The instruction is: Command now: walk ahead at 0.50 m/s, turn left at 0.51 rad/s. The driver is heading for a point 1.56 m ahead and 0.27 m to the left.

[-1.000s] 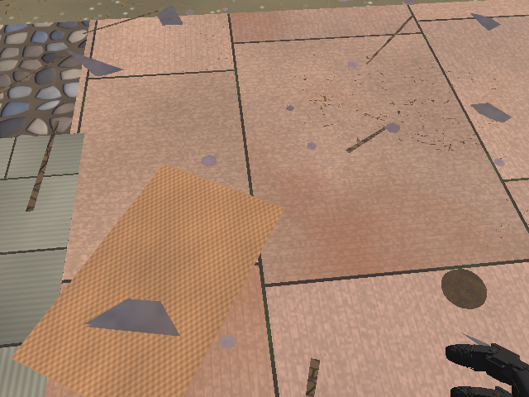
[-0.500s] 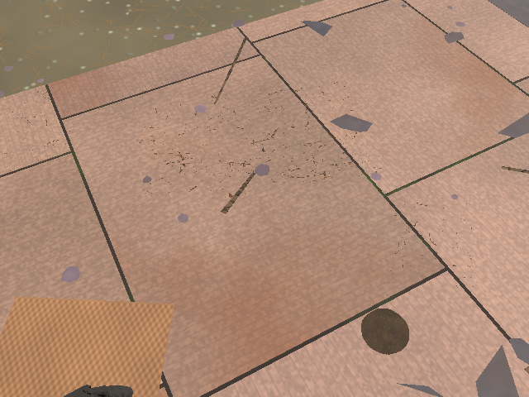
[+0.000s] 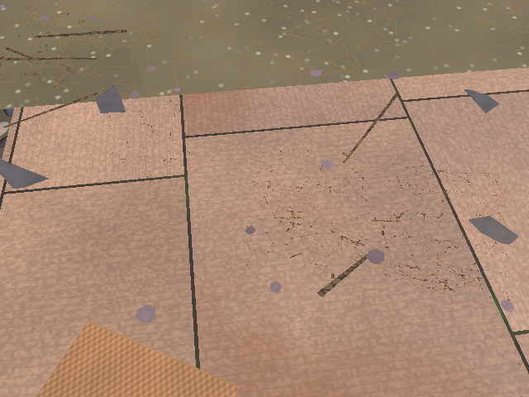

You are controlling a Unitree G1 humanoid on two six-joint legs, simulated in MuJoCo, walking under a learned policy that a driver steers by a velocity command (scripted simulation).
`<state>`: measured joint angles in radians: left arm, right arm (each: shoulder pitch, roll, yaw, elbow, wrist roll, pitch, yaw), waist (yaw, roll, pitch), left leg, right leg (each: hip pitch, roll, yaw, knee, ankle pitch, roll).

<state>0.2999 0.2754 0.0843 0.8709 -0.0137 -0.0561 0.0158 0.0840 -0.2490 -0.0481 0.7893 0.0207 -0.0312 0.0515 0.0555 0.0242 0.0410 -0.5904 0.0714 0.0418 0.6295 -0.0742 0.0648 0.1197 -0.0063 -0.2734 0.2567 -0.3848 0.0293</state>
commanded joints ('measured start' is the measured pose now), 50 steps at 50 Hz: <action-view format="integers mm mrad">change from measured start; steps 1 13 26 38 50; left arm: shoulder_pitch -61 -178 -190 -36 80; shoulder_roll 204 92 147 133 198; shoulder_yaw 47 4 19 1 9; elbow -59 -167 -179 -83 3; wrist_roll -15 27 19 7 -13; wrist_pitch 17 -40 -88 -61 -6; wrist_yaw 14 -2 -40 -32 -14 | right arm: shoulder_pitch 141 170 267 117 -64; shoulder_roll -160 -189 -148 -82 -120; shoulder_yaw -65 -67 -54 -16 -20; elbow -43 -74 -41 -121 -178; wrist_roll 7 -6 -9 -19 -5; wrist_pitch -5 -45 -12 -39 -63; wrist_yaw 3 -54 -75 -55 -15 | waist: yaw -147 -53 -34 -35 -33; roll -106 15 97 -105 -117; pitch -90 -60 -103 -30 -27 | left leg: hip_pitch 233 391 497 -86 144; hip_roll -105 65 37 40 -53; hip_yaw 81 -328 -392 -109 -33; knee -22 -419 -105 301 -152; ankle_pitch -94 170 206 -147 5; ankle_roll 73 222 95 -59 -5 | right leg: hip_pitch -34 -730 -381 -245 -94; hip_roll -259 -93 -1 -213 -237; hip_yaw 31 326 307 512 382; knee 303 684 177 -112 40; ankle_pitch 1070 195 358 368 665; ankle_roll -116 31 -72 -265 -178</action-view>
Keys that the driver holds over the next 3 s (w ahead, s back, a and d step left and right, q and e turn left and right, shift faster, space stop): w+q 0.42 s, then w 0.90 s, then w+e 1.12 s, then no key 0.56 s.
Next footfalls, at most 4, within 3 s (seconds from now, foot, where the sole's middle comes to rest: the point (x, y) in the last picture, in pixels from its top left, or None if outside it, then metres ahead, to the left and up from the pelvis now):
0.04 left None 0.19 0.10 -0.76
0.54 right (300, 375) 0.51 -0.04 -0.76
1.04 left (177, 302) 0.69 0.29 -0.76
1.56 right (234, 200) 1.05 0.17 -0.76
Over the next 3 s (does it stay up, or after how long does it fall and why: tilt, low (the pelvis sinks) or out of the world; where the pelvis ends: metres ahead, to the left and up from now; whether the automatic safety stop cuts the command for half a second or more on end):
stays up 1.50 0.22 0.01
